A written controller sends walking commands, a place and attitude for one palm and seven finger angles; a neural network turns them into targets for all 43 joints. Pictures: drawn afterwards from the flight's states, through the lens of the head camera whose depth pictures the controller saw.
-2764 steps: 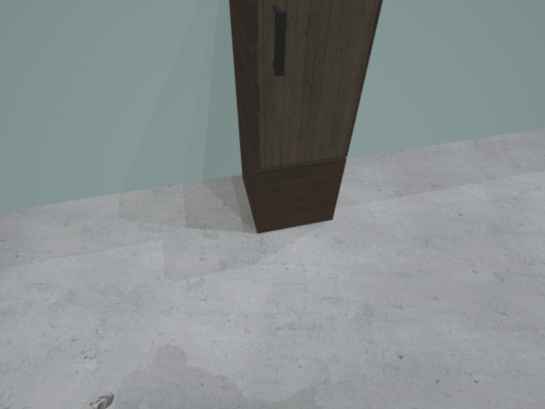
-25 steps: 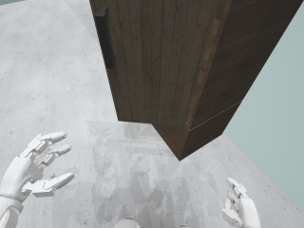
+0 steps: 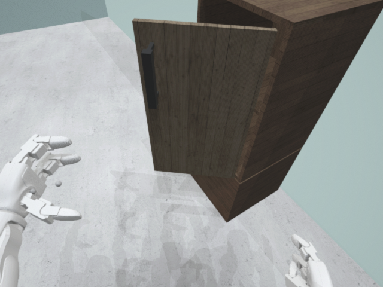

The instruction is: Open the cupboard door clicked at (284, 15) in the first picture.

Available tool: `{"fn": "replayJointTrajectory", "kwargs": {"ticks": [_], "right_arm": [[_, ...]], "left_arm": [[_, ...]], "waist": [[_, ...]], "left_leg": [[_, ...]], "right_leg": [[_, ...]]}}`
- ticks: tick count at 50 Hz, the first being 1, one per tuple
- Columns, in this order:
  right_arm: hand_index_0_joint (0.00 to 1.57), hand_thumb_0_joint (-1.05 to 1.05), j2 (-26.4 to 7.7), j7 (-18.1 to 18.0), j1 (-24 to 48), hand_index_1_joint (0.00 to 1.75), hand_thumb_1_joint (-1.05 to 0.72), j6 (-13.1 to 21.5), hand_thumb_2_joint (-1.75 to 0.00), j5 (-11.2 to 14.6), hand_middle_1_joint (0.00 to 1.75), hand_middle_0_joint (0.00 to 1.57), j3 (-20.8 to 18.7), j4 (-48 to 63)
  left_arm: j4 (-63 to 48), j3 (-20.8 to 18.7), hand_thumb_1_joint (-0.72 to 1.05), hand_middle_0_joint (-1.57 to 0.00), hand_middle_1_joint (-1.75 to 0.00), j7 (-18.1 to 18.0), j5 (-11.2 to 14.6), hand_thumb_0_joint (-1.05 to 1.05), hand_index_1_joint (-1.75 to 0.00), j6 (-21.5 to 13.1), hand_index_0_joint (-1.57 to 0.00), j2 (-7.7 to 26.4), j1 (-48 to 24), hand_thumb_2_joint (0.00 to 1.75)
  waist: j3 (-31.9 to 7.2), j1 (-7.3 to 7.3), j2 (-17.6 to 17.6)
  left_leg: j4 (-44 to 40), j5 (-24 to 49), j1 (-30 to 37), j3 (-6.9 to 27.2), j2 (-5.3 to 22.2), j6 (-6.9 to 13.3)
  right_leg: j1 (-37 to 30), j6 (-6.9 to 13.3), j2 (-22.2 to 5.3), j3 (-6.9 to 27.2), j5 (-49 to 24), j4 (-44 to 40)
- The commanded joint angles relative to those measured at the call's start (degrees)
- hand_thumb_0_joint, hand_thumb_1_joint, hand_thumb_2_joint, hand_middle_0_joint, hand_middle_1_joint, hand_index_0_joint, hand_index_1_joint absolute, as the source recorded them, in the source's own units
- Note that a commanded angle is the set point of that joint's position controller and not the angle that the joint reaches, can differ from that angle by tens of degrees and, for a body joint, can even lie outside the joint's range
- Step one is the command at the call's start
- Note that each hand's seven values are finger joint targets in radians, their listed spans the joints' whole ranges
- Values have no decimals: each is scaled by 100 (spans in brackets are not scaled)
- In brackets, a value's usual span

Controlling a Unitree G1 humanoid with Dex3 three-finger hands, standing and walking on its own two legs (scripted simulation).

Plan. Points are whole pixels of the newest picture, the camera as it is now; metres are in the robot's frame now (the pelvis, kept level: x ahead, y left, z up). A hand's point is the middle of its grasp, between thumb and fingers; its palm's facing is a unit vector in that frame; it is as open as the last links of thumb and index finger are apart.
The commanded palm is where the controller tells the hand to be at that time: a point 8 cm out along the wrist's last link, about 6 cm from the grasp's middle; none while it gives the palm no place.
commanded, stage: raise the hand with hooked fingers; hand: left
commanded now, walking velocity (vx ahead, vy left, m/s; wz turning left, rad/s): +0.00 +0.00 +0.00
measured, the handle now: (152, 76) +0.58 +0.16 +0.15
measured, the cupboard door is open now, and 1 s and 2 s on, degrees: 52 52 52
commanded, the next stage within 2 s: move the hooked fingers beside the handle in 0.86 s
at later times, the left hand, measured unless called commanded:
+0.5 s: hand (54, 146) +0.30 +0.28 +0.16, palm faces +0.02 -1.00 -0.04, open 14.0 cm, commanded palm +0.26 +0.32 +0.17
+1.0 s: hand (66, 150) +0.30 +0.26 +0.16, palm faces +0.03 -1.00 -0.03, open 14.0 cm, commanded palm +0.28 +0.30 +0.17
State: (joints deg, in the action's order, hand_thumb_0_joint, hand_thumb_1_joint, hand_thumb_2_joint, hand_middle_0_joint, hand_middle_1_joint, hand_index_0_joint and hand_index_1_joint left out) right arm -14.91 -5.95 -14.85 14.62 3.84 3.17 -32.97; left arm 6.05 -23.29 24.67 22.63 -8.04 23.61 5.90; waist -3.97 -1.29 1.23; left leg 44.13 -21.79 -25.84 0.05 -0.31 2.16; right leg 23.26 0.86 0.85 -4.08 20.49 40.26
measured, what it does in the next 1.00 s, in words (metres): stands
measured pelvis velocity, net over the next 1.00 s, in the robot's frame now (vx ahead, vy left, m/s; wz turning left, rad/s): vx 0.01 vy -0.02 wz -0.01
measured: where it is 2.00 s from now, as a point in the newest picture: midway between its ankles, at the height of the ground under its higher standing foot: outside the picture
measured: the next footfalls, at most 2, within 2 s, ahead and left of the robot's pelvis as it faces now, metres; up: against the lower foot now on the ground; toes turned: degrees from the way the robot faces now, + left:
none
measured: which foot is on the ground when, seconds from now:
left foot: down 0.00-1.00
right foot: down 0.00-1.00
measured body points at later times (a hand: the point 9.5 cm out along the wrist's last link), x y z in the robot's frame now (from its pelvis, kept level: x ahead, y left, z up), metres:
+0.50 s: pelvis +0.00 +0.00 +0.02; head +0.00 +0.00 +0.47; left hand +0.30 +0.33 +0.17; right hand +0.17 -0.23 -0.06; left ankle +0.01 +0.09 -0.71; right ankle +0.00 -0.11 -0.71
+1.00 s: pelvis +0.01 -0.02 +0.02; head +0.00 -0.03 +0.47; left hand +0.29 +0.31 +0.17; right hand +0.18 -0.25 -0.05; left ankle +0.01 +0.09 -0.71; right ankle +0.00 -0.11 -0.71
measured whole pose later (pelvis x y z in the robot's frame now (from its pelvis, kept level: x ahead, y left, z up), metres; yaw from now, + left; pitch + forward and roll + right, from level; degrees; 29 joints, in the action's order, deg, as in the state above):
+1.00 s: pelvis +0.01 -0.02 +0.02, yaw -1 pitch +1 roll -1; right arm -15.4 -6.6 -13.7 11.1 4.5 3.7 -33.7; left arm 16.1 -25.5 26.8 19.8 2.5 25.9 -7.5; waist -2.2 -1.9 2.1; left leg 33.5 -17.2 -16.9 -0.6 0.0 1.1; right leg 15.6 1.9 1.4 -3.2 16.8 31.7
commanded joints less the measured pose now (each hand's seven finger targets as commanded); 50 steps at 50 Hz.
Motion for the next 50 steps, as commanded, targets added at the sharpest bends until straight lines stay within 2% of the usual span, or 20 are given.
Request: {"fn": "replayJointTrajectory", "kwargs": {"ticks": [1, 3, 6, 8, 10, 12, 15, 18, 21, 25, 26, 30, 35, 36, 39, 42, 45, 46, 47, 50], "right_arm": [[20, 0, -842, -90, 480, 30, -90, 249, -90, 66, 30, 20, -289, 931], [20, 0, -839, -100, 493, 30, -90, 225, -90, 70, 30, 20, -266, 953], [20, 0, -809, -115, 548, 30, -90, 244, -90, 22, 30, 20, -233, 962], [20, 0, -769, -134, 549, 30, -90, 256, -90, 15, 30, 20, -207, 923], [20, 0, -764, -155, 536, 30, -90, 263, -90, 25, 30, 20, -192, 849], [20, 0, -772, -164, 568, 30, -90, 240, -90, 39, 30, 20, -172, 798], [20, 0, -788, -189, 580, 30, -90, 209, -90, 76, 30, 20, -168, 767], [20, 0, -804, -186, 564, 30, -90, 167, -90, 95, 30, 20, -166, 786], [20, 0, -812, -142, 525, 30, -90, 119, -90, 83, 30, 20, -171, 810], [20, 0, -819, -84, 571, 30, -90, 88, -90, 75, 30, 20, -218, 877], [20, 0, -806, -65, 562, 30, -90, 80, -90, 46, 30, 20, -208, 870], [20, 0, -767, -72, 567, 30, -90, 100, -90, 29, 30, 20, -238, 862], [20, 0, -753, -112, 535, 30, -90, 79, -90, 42, 30, 20, -243, 773], [20, 0, -759, -109, 537, 30, -90, 64, -90, 39, 30, 20, -235, 770], [20, 0, -772, -136, 565, 30, -90, 41, -90, 71, 30, 20, -253, 779], [20, 0, -779, -126, 589, 30, -90, -2, -90, 78, 30, 20, -248, 809], [20, 0, -772, -132, 640, 30, -90, -5, -90, 81, 30, 20, -248, 844], [20, 0, -768, -126, 645, 30, -90, -14, -90, 59, 30, 20, -240, 839], [20, 0, -753, -114, 675, 30, -90, -4, -90, 67, 30, 20, -239, 866], [20, 0, -743, -140, 610, 30, -90, -14, -90, 69, 30, 20, -237, 803]], "left_arm": [[-581, -394, -50, -30, -120, 158, 32, 0, -120, 331, -30, 1238, -1181, 30], [-691, -433, -50, -30, -120, 170, -20, 0, -120, 451, -30, 1377, -1577, 30], [-1047, -674, -50, -30, -120, 78, -32, 0, -120, 336, -30, 1707, -2143, 30], [-1112, -760, -50, -30, -120, 20, -58, 0, -120, 238, -30, 1786, -2410, 30], [-917, -736, -50, -30, -120, 4, -89, 0, -120, 232, -30, 1752, -2523, 30], [-711, -770, -50, -30, -120, 39, -117, 0, -120, 338, -30, 1826, -2666, 30], [-332, -653, -50, -30, -120, 102, -192, 0, -120, 618, -30, 1802, -2838, 30], [-170, -655, -50, -30, -120, 208, -206, 0, -120, 840, -30, 1936, -3171, 30], [159, -584, -50, -30, -120, 300, -143, 0, -120, 952, -30, 1733, -2761, 30], [-142, -727, -50, -30, -120, 296, -134, 0, -120, 839, -30, 1840, -2720, 30], [-191, -854, -50, -30, -120, 255, -106, 0, -120, 794, -30, 1968, -2732, 30], [-481, -1003, -50, -30, -120, 108, -129, 0, -120, 575, -30, 2021, -2872, 30], [-383, -840, -50, -30, -120, 100, -185, 0, -120, 575, -30, 1872, -2962, 30], [-375, -778, -50, -30, -120, 136, -155, 0, -120, 598, -30, 1843, -2992, 30], [-269, -683, -50, -30, -120, 201, -189, 0, -120, 709, -30, 1777, -2983, 30], [-62, -717, -50, -30, -120, 256, -143, 0, -120, 797, -30, 1791, -2861, 30], [-136, -792, -50, -30, -120, 230, -120, 0, -120, 736, -30, 1843, -2934, 30], [-188, -866, -50, -30, -120, 220, -90, 0, -120, 694, -30, 1955, -2928, 30], [-315, -874, -50, -30, -120, 212, -109, 0, -120, 650, -30, 1969, -3016, 30], [-85, -919, -50, -30, -120, 147, -143, 0, -120, 597, -30, 1990, -3105, 30]], "waist": [[-474, -46, 433], [-598, -15, 328], [-803, -58, 327], [-948, -33, 474], [-854, -11, 518], [-807, -31, 692], [-687, -12, 707], [-772, 0, 507], [-733, -66, 215], [-1018, -87, 284], [-976, -141, 178], [-1177, -118, 418], [-1004, -42, 613], [-917, -40, 449], [-968, -12, 512], [-859, -26, 174], [-922, -46, 191], [-944, -86, 64], [-1046, -86, 261], [-967, -25, 267]], "left_leg": [[-1086, 1033, 643, 389, 45, -84], [-1160, 1021, 764, 418, 65, -77], [-1236, 1145, 1039, 461, 71, -86], [-1321, 1153, 1256, 492, 79, -102], [-1389, 1172, 1329, 489, 91, -119], [-1437, 1236, 1359, 462, 67, -129], [-1521, 1229, 1370, 472, 74, -132], [-1559, 1367, 1448, 465, 60, -108], [-1535, 1538, 1389, 440, 45, -107], [-1461, 1855, 1528, 335, 30, -85], [-1462, 1875, 1478, 343, 23, -92], [-1448, 2073, 1658, 261, 19, -74], [-1458, 1996, 1650, 188, 10, -59], [-1445, 1977, 1606, 184, 12, -47], [-1440, 1926, 1602, 156, -3, -24], [-1438, 1781, 1444, 144, -14, -8], [-1432, 1690, 1426, 150, -23, -10], [-1404, 1743, 1412, 141, -29, -2], [-1415, 1772, 1447, 121, -36, -1], [-1403, 1693, 1434, 93, -33, -4]], "right_leg": [[-208, 89, 68, 77, -790, -777], [-238, 70, 69, 53, -755, -816], [-410, 103, 105, 66, -802, -877], [-416, 107, 101, 66, -806, -927], [-411, 102, 93, 45, -844, -978], [-503, 124, 76, 70, -921, -1053], [-477, 115, 41, 57, -950, -1128], [-622, 116, 39, 82, -1111, -1230], [-734, 136, 52, 76, -1277, -1245], [-785, 103, 34, 103, -1616, -1186], [-892, 125, 39, 118, -1652, -1207], [-918, 101, 34, 146, -1848, -1191], [-882, 89, 13, 184, -1889, -1250], [-960, 99, 11, 214, -1935, -1282], [-908, 72, -5, 218, -1935, -1278], [-951, 46, -12, 264, -1878, -1310], [-945, 35, -18, 272, -1754, -1312], [-1096, 41, -30, 332, -1836, -1313], [-1096, 36, -33, 339, -1886, -1299], [-959, 23, -12, 318, -1805, -1322]]}}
